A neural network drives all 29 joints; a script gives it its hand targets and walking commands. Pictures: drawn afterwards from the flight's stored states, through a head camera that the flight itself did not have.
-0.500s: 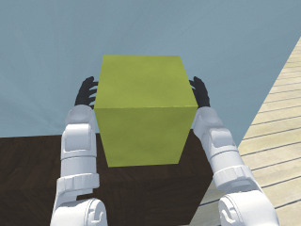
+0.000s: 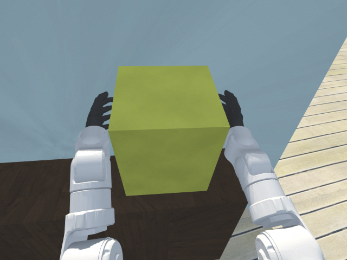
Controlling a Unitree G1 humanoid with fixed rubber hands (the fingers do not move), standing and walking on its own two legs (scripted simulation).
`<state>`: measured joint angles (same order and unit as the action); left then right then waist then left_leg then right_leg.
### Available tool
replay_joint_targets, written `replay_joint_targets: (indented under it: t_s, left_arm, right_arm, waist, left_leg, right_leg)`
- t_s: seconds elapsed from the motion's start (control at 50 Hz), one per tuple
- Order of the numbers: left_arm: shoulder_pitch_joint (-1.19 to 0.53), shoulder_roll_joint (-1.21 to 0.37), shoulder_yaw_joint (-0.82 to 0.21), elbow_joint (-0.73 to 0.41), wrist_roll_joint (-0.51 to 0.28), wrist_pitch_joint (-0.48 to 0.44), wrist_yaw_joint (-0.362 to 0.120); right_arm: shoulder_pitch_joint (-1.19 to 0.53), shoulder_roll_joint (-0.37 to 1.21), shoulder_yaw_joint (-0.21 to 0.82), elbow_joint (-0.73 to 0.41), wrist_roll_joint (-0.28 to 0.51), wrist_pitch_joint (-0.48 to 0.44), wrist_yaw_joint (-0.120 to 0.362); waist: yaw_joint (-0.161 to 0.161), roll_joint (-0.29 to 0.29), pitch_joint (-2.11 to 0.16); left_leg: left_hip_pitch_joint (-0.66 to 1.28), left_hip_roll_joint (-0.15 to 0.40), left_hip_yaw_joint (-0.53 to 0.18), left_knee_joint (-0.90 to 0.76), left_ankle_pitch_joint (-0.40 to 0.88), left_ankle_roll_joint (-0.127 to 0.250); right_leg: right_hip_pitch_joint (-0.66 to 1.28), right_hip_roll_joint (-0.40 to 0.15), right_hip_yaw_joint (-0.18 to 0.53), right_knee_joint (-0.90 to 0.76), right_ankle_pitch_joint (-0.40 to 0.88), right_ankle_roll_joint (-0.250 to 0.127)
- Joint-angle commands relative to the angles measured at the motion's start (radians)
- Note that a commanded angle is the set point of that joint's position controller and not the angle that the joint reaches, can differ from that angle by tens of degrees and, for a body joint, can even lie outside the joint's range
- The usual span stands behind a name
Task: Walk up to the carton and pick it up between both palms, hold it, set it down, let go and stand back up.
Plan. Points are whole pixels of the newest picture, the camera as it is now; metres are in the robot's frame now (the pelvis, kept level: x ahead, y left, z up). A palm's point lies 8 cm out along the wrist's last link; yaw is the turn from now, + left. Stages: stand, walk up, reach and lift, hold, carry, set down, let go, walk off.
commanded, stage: hold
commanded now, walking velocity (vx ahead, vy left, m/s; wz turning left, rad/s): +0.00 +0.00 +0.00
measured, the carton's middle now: (165, 132) +0.39 +0.00 +0.13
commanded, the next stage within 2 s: none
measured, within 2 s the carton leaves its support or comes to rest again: neither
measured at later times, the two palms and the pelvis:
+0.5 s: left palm (96, 126) +0.37 +0.15 +0.18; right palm (231, 122) +0.36 -0.15 +0.18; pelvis +0.00 +0.00 +0.00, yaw +0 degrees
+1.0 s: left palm (99, 126) +0.37 +0.14 +0.18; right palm (233, 125) +0.36 -0.16 +0.17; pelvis +0.00 +0.00 +0.00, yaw +0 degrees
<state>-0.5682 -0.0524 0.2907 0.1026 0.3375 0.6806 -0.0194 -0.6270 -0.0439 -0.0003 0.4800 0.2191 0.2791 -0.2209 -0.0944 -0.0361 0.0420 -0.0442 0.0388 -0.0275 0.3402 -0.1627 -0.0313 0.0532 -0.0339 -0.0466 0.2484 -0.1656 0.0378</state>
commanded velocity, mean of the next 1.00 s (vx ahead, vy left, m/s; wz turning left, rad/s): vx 0.00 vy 0.00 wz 0.00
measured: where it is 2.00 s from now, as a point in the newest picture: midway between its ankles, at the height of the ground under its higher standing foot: outside the picture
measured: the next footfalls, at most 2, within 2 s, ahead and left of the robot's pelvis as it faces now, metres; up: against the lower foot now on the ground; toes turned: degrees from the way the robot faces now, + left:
none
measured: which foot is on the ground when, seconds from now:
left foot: down 0.00-1.00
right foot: down 0.00-1.00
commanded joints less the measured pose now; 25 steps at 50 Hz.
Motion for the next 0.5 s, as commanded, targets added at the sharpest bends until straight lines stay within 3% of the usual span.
replay_joint_targets:
  t_s: [0.0, 0.02, 0.08, 0.1, 0.12, 0.14, 0.16, 0.18, 0.2, 0.22, 0.24, 0.26, 0.28, 0.3, 0.34, 0.36, 0.38, 0.4, 0.42, 0.44, 0.46, 0.48]
  left_arm:
    - [-0.597, -0.571, -0.522, -0.052, -0.151, -0.055, -0.154]
    - [-0.616, -0.566, -0.517, -0.018, -0.158, -0.057, -0.155]
    - [-0.626, -0.593, -0.495, 0.016, -0.155, -0.054, -0.16]
    - [-0.644, -0.578, -0.492, -0.014, -0.152, -0.065, -0.164]
    - [-0.687, -0.585, -0.518, -0.048, -0.18, -0.081, -0.153]
    - [-0.715, -0.61, -0.546, -0.06, -0.196, -0.09, -0.15]
    - [-0.75, -0.595, -0.524, -0.044, -0.183, -0.102, -0.141]
    - [-0.743, -0.613, -0.545, -0.047, -0.195, -0.109, -0.136]
    - [-0.683, -0.575, -0.497, 0.007, -0.161, -0.095, -0.138]
    - [-0.72, -0.539, -0.499, -0.002, -0.15, -0.097, -0.133]
    - [-0.701, -0.569, -0.503, -0.004, -0.166, -0.095, -0.14]
    - [-0.739, -0.558, -0.519, -0.059, -0.17, -0.109, -0.137]
    - [-0.67, -0.558, -0.488, -0.004, -0.146, -0.091, -0.143]
    - [-0.659, -0.578, -0.509, 0.019, -0.166, -0.083, -0.144]
    - [-0.618, -0.579, -0.502, 0.016, -0.157, -0.079, -0.155]
    - [-0.689, -0.6, -0.532, -0.051, -0.188, -0.095, -0.15]
    - [-0.703, -0.599, -0.547, -0.062, -0.193, -0.095, -0.141]
    - [-0.648, -0.599, -0.521, 0.012, -0.17, -0.081, -0.143]
    - [-0.653, -0.585, -0.511, -0.013, -0.162, -0.084, -0.152]
    - [-0.67, -0.573, -0.489, -0.008, -0.145, -0.082, -0.149]
    - [-0.601, -0.594, -0.485, -0.004, -0.143, -0.066, -0.156]
    - [-0.631, -0.582, -0.499, -0.045, -0.137, -0.07, -0.158]
  right_arm:
    - [-0.742, 0.586, 0.383, -0.259, 0.038, -0.05, 0.075]
    - [-0.784, 0.577, 0.377, -0.271, 0.025, -0.054, 0.071]
    - [-0.82, 0.606, 0.375, -0.287, 0.016, -0.066, 0.073]
    - [-0.795, 0.599, 0.37, -0.275, 0.016, -0.066, 0.078]
    - [-0.782, 0.61, 0.365, -0.255, 0.003, -0.068, 0.082]
    - [-0.828, 0.615, 0.359, -0.28, 0.014, -0.08, 0.081]
    - [-0.831, 0.634, 0.366, -0.268, 0.017, -0.079, 0.09]
    - [-0.845, 0.637, 0.384, -0.288, 0.014, -0.082, 0.087]
    - [-0.823, 0.619, 0.381, -0.268, 0.011, -0.075, 0.088]
    - [-0.807, 0.612, 0.372, -0.212, -0.006, -0.074, 0.091]
    - [-0.85, 0.636, 0.384, -0.273, 0.009, -0.078, 0.088]
    - [-0.827, 0.651, 0.39, -0.26, 0.02, -0.076, 0.085]
    - [-0.82, 0.636, 0.401, -0.271, 0.029, -0.079, 0.08]
    - [-0.831, 0.617, 0.398, -0.269, 0.029, -0.077, 0.078]
    - [-0.826, 0.626, 0.405, -0.3, 0.033, -0.08, 0.065]
    - [-0.875, 0.651, 0.426, -0.366, 0.055, -0.09, 0.062]
    - [-0.849, 0.637, 0.427, -0.322, 0.047, -0.082, 0.066]
    - [-0.816, 0.626, 0.407, -0.28, 0.043, -0.078, 0.068]
    - [-0.794, 0.617, 0.385, -0.279, 0.027, -0.071, 0.068]
    - [-0.747, 0.616, 0.374, -0.206, 0.018, -0.058, 0.072]
    - [-0.754, 0.621, 0.379, -0.248, 0.03, -0.062, 0.068]
    - [-0.698, 0.595, 0.353, -0.188, 0.022, -0.055, 0.072]
  waist:
    - [0.0, 0.05, -0.362]
    - [-0.008, 0.018, -0.317]
    - [0.002, 0.005, -0.327]
    - [0.013, 0.035, -0.368]
    - [-0.014, 0.024, -0.368]
    - [-0.016, 0.05, -0.397]
    - [0.002, 0.07, -0.429]
    - [-0.01, 0.062, -0.449]
    - [0.027, 0.053, -0.419]
    - [0.031, 0.067, -0.388]
    - [0.022, 0.041, -0.417]
    - [0.006, 0.04, -0.453]
    - [0.03, 0.057, -0.413]
    - [0.004, 0.032, -0.403]
    - [0.013, 0.031, -0.431]
    - [-0.002, 0.017, -0.497]
    - [-0.002, 0.045, -0.447]
    - [-0.006, 0.05, -0.388]
    - [-0.006, 0.047, -0.39]
    - [-0.016, 0.044, -0.333]
    - [-0.007, 0.046, -0.342]
    - [-0.025, 0.09, -0.329]
  left_leg:
    - [0.167, -0.074, 0.081, -0.029, 0.272, -0.012]
    - [0.138, -0.079, 0.079, -0.027, 0.245, -0.004]
    - [0.122, -0.081, 0.089, -0.04, 0.196, -0.004]
    - [0.136, -0.077, 0.092, -0.039, 0.203, 0.002]
    - [0.123, -0.077, 0.089, -0.038, 0.195, -0.006]
    - [0.125, -0.076, 0.079, -0.033, 0.198, -0.008]
    - [0.136, -0.083, 0.09, -0.036, 0.194, -0.008]
    - [0.153, -0.083, 0.079, -0.027, 0.219, -0.007]
    - [0.136, -0.085, 0.085, -0.039, 0.191, 0.001]
    - [0.115, -0.087, 0.09, -0.025, 0.173, 0.007]
    - [0.108, -0.085, 0.079, -0.012, 0.191, 0.009]
    - [0.117, -0.091, 0.079, -0.01, 0.208, 0.012]
    - [0.133, -0.086, 0.082, -0.013, 0.262, 0.001]
    - [0.156, -0.087, 0.074, -0.01, 0.258, 0.01]
    - [0.159, -0.091, 0.077, -0.011, 0.264, 0.009]
    - [0.162, -0.092, 0.077, 0.01, 0.282, 0.001]
    - [0.166, -0.09, 0.073, -0.002, 0.281, 0.001]
    - [0.156, -0.094, 0.083, -0.005, 0.273, -0.008]
    - [0.15, -0.084, 0.074, -0.009, 0.257, -0.009]
    - [0.156, -0.085, 0.079, -0.015, 0.229, -0.007]
    - [0.16, -0.085, 0.08, -0.028, 0.25, -0.007]
    - [0.188, -0.076, 0.078, -0.024, 0.3, -0.022]
  right_leg:
    - [0.052, 0.099, -0.064, -0.015, 0.197, 0.009]
    - [0.031, 0.096, -0.058, -0.022, 0.189, 0.019]
    - [0.049, 0.093, -0.058, -0.029, 0.167, 0.018]
    - [0.05, 0.09, -0.052, -0.026, 0.16, 0.007]
    - [0.032, 0.098, -0.065, -0.024, 0.152, 0.012]
    - [0.025, 0.096, -0.054, -0.021, 0.135, 0.006]
    - [0.014, 0.092, -0.061, -0.018, 0.134, 0.011]
    - [0.01, 0.092, -0.058, -0.004, 0.143, 0.009]
    - [0.018, 0.088, -0.061, -0.012, 0.136, 0.015]
    - [0.004, 0.083, -0.057, -0.013, 0.129, 0.018]
    - [0.012, 0.083, -0.061, 0.005, 0.169, 0.021]
    - [0.033, 0.083, -0.06, 0.005, 0.195, 0.032]
    - [0.057, 0.087, -0.055, 0.004, 0.236, 0.023]
    - [0.043, 0.085, -0.049, -0.006, 0.245, 0.023]
    - [0.063, 0.096, -0.053, -0.007, 0.255, 0.026]
    - [0.069, 0.097, -0.054, 0.009, 0.279, 0.034]
    - [0.038, 0.094, -0.06, 0.004, 0.262, 0.024]
    - [0.048, 0.094, -0.054, -0.007, 0.26, 0.022]
    - [0.056, 0.095, -0.048, -0.021, 0.223, 0.018]
    - [0.035, 0.097, -0.061, -0.011, 0.202, 0.025]
    - [0.031, 0.101, -0.067, -0.019, 0.2, 0.019]
    - [0.014, 0.105, -0.067, -0.015, 0.213, 0.008]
